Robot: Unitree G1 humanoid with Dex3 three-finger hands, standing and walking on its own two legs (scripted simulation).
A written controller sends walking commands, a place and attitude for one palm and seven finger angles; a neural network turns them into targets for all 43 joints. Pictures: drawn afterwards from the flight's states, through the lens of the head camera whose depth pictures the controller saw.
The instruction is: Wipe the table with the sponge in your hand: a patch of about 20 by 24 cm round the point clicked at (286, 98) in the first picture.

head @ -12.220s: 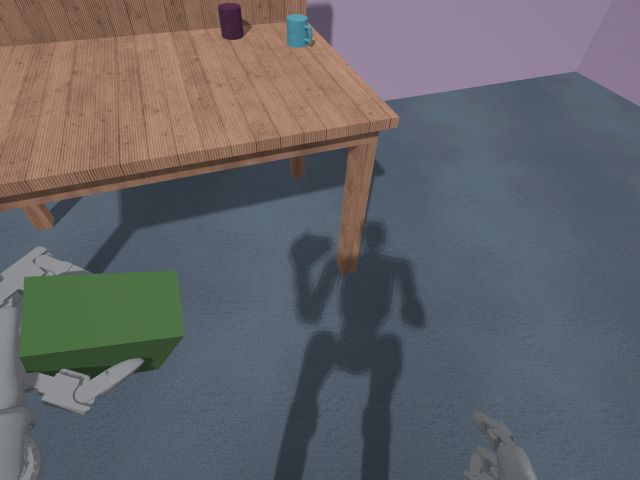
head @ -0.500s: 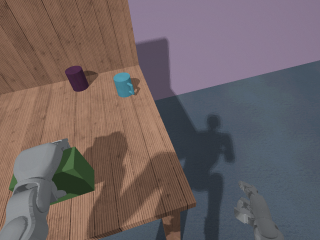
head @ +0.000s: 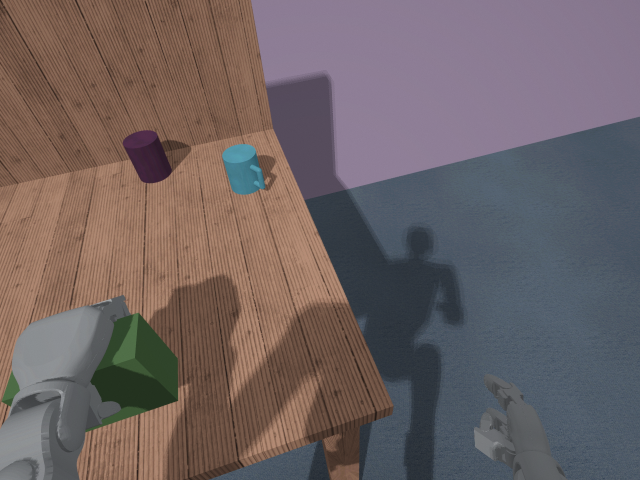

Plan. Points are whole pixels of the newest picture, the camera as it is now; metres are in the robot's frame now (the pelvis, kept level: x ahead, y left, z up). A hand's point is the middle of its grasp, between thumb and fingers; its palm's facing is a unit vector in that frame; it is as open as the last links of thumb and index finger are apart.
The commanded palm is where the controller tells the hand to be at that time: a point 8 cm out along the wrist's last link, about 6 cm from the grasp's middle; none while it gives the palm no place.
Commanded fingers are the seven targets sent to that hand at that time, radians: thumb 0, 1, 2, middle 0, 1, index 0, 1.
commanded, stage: move the sponge above the wiping area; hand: left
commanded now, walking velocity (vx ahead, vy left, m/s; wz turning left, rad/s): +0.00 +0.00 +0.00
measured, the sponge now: (110, 383) +0.19 +0.30 +0.04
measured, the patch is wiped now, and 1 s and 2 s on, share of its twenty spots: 0.00 0.00 0.00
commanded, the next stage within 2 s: lower the sponge onto the table in 0.88 s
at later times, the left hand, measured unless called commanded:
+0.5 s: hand (103, 373) +0.19 +0.30 +0.06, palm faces -0.01 -0.09 -1.00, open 9.9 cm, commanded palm +0.17 +0.28 +0.13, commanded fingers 0.00 0.10 1.30 -1.20 -1.60 -1.20 -1.60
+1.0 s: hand (114, 370) +0.19 +0.28 +0.07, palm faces +0.01 -0.08 -1.00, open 9.9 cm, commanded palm +0.17 +0.27 +0.13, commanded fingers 0.00 0.10 1.30 -1.20 -1.60 -1.20 -1.60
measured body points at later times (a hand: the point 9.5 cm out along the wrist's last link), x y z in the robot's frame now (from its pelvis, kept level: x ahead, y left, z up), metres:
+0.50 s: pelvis -0.01 +0.00 +0.00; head -0.01 -0.03 +0.45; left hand +0.19 +0.30 +0.12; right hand +0.24 -0.20 -0.08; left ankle +0.02 +0.14 -0.74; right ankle -0.03 -0.13 -0.74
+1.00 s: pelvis +0.00 -0.01 +0.00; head -0.01 -0.05 +0.45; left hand +0.19 +0.28 +0.13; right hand +0.24 -0.21 -0.08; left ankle +0.02 +0.14 -0.74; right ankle -0.03 -0.13 -0.74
